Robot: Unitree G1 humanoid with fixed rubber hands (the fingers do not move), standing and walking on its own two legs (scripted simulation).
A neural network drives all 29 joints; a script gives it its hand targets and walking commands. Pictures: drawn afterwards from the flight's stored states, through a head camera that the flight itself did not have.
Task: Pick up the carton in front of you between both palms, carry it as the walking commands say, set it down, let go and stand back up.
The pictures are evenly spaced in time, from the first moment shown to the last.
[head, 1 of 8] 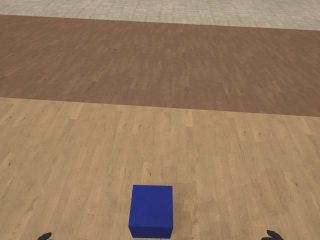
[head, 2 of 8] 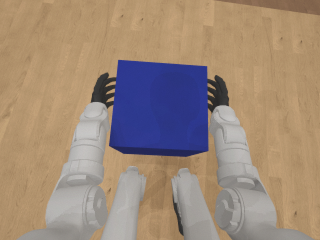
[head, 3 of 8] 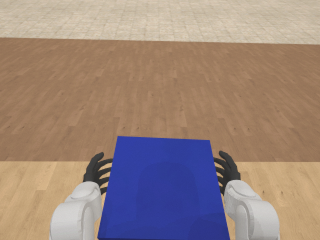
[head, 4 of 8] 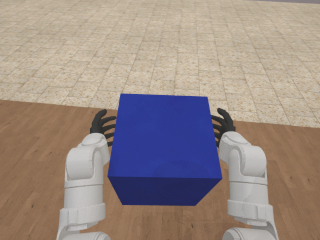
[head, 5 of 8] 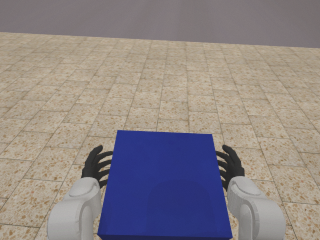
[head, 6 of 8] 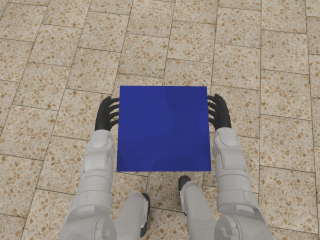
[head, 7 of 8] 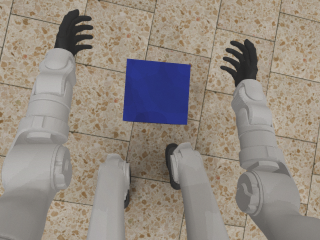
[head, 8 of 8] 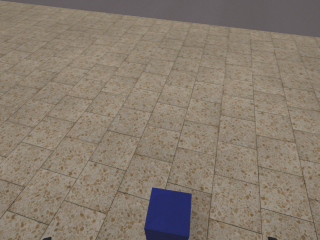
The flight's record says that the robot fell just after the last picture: no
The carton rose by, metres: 0.68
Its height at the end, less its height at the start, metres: -0.43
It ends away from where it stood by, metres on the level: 5.22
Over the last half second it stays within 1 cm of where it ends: yes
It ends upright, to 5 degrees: yes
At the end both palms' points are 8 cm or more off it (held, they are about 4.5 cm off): yes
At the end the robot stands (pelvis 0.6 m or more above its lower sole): yes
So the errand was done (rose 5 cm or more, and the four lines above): yes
